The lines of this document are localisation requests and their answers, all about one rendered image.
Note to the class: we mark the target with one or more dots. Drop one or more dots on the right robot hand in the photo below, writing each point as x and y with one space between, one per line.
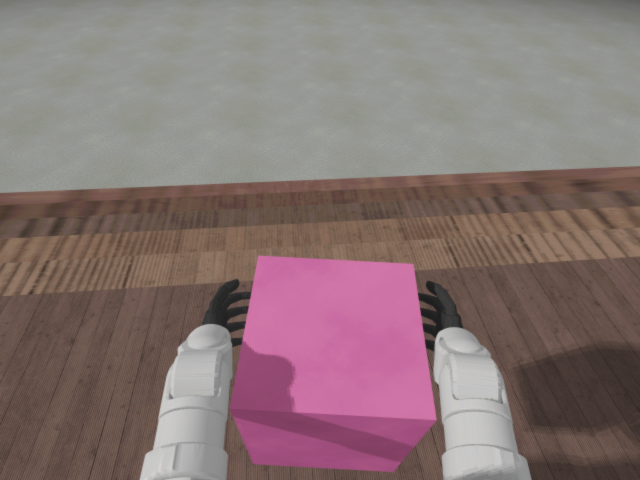
445 316

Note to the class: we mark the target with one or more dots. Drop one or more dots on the right robot forearm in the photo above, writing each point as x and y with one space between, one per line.
479 436

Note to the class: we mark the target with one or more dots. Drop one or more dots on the left robot forearm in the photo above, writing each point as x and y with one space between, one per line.
189 442

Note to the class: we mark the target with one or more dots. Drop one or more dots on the carton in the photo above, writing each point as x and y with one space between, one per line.
333 369

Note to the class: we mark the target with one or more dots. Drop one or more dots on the left robot hand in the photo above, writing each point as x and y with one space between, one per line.
219 314

